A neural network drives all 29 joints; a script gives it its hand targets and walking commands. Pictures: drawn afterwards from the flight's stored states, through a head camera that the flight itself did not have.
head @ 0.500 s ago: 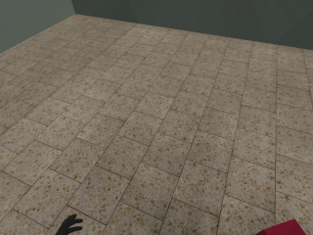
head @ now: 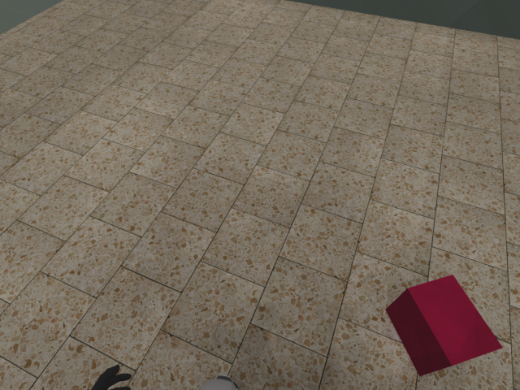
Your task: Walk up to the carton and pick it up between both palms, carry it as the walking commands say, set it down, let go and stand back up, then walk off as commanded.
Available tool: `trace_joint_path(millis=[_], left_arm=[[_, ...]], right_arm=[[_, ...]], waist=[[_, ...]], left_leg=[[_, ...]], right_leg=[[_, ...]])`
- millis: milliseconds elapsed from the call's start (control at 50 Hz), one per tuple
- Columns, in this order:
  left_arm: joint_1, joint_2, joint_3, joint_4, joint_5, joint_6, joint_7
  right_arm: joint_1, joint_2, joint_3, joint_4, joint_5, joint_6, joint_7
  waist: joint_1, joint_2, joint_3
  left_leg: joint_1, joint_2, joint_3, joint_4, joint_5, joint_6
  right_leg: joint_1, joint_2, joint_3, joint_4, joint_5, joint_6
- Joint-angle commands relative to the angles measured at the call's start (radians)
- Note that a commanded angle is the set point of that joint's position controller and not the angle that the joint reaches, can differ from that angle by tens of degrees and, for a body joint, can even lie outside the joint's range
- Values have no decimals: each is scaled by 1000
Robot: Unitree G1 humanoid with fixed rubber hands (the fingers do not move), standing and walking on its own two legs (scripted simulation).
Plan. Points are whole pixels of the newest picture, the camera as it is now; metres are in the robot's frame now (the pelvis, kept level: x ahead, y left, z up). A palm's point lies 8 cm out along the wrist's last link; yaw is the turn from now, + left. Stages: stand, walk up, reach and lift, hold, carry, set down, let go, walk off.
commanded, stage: walk off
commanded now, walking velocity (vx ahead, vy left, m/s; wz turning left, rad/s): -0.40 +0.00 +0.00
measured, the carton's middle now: (436, 326) +0.39 -0.57 -0.65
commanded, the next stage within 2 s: stand in 1.54 s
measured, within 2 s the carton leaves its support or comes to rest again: neither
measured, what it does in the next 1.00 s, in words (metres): walks backwards: left foot, then right foot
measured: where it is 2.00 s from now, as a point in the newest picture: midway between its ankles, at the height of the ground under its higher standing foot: outside the picture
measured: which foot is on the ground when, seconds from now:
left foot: up 0.00-0.36, down 0.38-0.78, up 0.80-1.00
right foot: down 0.00-0.40, up 0.42-0.74, down 0.76-1.00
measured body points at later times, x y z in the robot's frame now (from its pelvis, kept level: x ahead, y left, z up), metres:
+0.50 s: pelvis -0.17 +0.03 +0.00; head -0.16 +0.05 +0.45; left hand -0.05 +0.29 -0.12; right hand -0.09 -0.23 -0.12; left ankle -0.18 +0.14 -0.73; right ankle -0.14 -0.10 -0.66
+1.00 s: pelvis -0.36 -0.03 +0.01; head -0.31 -0.06 +0.45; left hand -0.24 +0.23 -0.09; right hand -0.27 -0.27 -0.15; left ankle -0.41 +0.15 -0.61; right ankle -0.32 -0.10 -0.73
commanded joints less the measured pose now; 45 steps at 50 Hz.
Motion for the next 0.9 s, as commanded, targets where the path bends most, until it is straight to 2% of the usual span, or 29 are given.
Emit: trace_joint_path(millis=[0, 40, 80, 160, 220, 260, 280, 320, 340, 360, 380, 400, 440, 480, 540, 580, 600, 620, 640, 660, 680, 700, 720, 740, 760, 780, 800, 840, 880], left_arm=[[-56, 148, 42, -53, 38, -44, 2], [-156, 143, 35, -75, 36, -51, 13], [-160, 112, 26, -92, 39, -53, 18], [-2, 162, 37, -46, 33, -53, 24], [-12, 142, 24, -31, 43, -50, 19], [-21, 154, 22, -26, 47, -40, 12], [-12, 166, 28, -11, 51, -35, 12], [-28, 179, 23, -17, 31, -28, 7], [-14, 159, 19, -11, 25, -32, 2], [-16, 105, 25, -33, 18, -28, -7], [-104, 133, 45, -56, 18, -25, -5], [-103, 92, 37, -52, 19, -14, 0], [-57, 74, 33, -33, 21, -5, -6], [-17, 85, 43, -12, 23, -4, -4], [-70, 98, 51, -45, 12, -23, 0], [-124, 77, 40, -64, 1, -20, -1], [-122, 49, 34, -66, -7, -24, -3], [-113, 57, 32, -61, -16, -28, -1], [-53, 65, 36, -31, -26, -29, 3], [8, 72, 35, -9, -34, -29, 8], [93, 65, 36, 26, -40, -29, 12], [154, 82, 39, 49, -38, -29, 16], [169, 109, 48, 44, -18, -33, 13], [177, 173, 64, 33, -1, -29, 9], [73, 257, 74, -27, 24, -28, 4], [74, 199, 54, -16, 41, -30, -1], [-4, 145, 39, -45, 39, -39, -4], [-127, 148, 28, -67, 50, -52, 12], [-151, 110, 14, -84, 44, -62, 13]], right_arm=[[-13, -105, -54, -42, -86, 5, 0], [48, -141, -64, -19, -75, 27, -2], [31, -161, -69, -23, -72, 33, -8], [-22, -137, -53, -70, -65, 31, -2], [10, -115, -40, -60, -53, 35, -4], [41, -133, -42, -48, -40, 33, 2], [67, -119, -36, -34, -40, 30, 9], [151, -122, -38, 0, -46, 25, 2], [156, -162, -44, -9, -63, 19, 0], [114, -213, -48, -35, -76, 13, 0], [53, -264, -63, -70, -83, 17, -2], [10, -248, -58, -86, -101, 9, -9], [-164, -190, -39, -124, -108, 4, -19], [-172, -150, -31, -130, -101, -5, -15], [-50, -177, -38, -109, -92, -14, -17], [58, -183, -46, -56, -86, -27, -18], [88, -175, -46, -33, -86, -27, -22], [83, -175, -51, -33, -89, -26, -22], [48, -162, -45, -34, -96, -24, -22], [57, -172, -49, -33, -91, -16, -22], [38, -193, -61, -35, -97, -10, -21], [22, -195, -60, -42, -78, -4, -20], [40, -154, -55, -23, -76, -5, -18], [55, -95, -46, -33, -72, -5, -14], [-50, -85, -41, -65, -80, -9, -24], [-153, -130, -50, -82, -91, -1, -19], [-101, -122, -59, -65, -92, 12, -6], [2, -114, -65, -22, -82, 34, -4], [27, -160, -75, -13, -78, 31, -5]], waist=[[-24, -101, -51], [-78, -103, -3], [-55, -123, 5], [23, -117, -100], [3, -182, -99], [12, -238, -126], [-1, -242, -106], [-30, -196, -85], [-35, -69, -12], [-32, 239, 37], [-69, 239, 116], [-58, 197, 131], [42, 119, 149], [35, 156, 49], [-37, 123, -54], [-82, 132, -150], [-91, 185, -198], [-93, 225, -238], [-64, 229, -259], [-63, 270, -270], [-32, 254, -280], [-14, 224, -265], [-7, 164, -264], [-11, -76, -239], [55, -267, -169], [68, -189, -82], [9, -98, -33], [-73, -120, 3], [-57, -120, -45]], left_leg=[[-64, -71, -20, 674, -220, -5], [-22, -54, 13, 762, -130, -29], [-42, -54, 49, 756, -109, -50], [-79, -1, 44, 493, -198, -71], [34, 39, 62, 237, -268, -56], [114, 43, 115, 120, -275, -40], [155, 50, 125, 45, -256, -28], [270, 48, 156, -165, -61, -7], [239, 106, 21, -259, -21, 19], [87, 335, -355, -380, 77, 119], [-148, 416, -443, -407, 288, 224], [-283, 412, -458, -443, 292, 221], [-300, 265, -325, -371, 183, 187], [-135, 211, -265, -309, 331, 162], [201, 218, -338, -286, 471, 188], [414, 240, -353, -233, 666, 196], [501, 234, -356, -218, 716, 196], [528, 247, -345, -208, 771, 188], [522, 245, -335, -220, 778, 176], [511, 245, -337, -232, 755, 160], [474, 244, -341, -248, 650, 152], [369, 209, -302, -240, 502, 118], [177, 144, -249, -221, 271, 68], [-20, 10, -105, -47, -66, 22], [-194, -125, 19, 212, -296, -27], [-134, -53, -12, 482, -291, -9], [-87, -81, -33, 587, -239, 11], [-67, -81, -40, 731, -151, -5], [-81, -80, 4, 777, -104, -38]], right_leg=[[-151, -416, 194, -263, 453, -155], [-218, -331, 135, -256, 344, -114], [-165, -311, 140, -248, 312, -134], [141, -371, 249, -191, 359, -176], [110, -352, 250, -176, 371, -169], [100, -347, 262, -196, 266, -165], [59, -355, 275, -200, 221, -163], [-55, -318, 246, -199, 54, -98], [-151, -234, 171, -113, -49, -27], [-248, -32, 13, 166, -207, 35], [-210, 57, 42, 445, -323, 40], [-156, 85, 150, 640, -312, 18], [-192, 79, 183, 861, -148, 12], [-227, 74, 168, 906, -111, 44], [-291, 39, 142, 673, -168, 89], [-294, 7, 145, 460, -259, 98], [-283, 8, 159, 358, -294, 96], [-241, -3, 165, 252, -310, 90], [-172, -5, 181, 143, -309, 71], [-115, -10, 173, 36, -277, 55], [-49, -24, 182, -85, -199, 44], [57, -16, 104, -263, -53, 33], [229, -77, 121, -275, 55, 17], [290, -237, 271, -317, 33, -22], [94, -498, 427, -303, 248, -144], [-137, -511, 398, -335, 274, -185], [-203, -437, 305, -333, 231, -138], [-237, -331, 230, -304, 225, -81], [-117, -278, 201, -262, 273, -96]])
